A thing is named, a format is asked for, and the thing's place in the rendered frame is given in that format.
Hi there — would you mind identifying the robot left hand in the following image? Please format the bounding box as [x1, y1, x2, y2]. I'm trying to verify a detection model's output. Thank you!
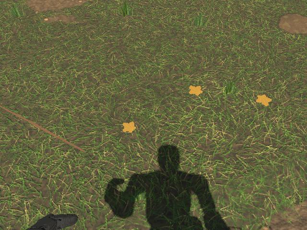
[26, 214, 78, 230]

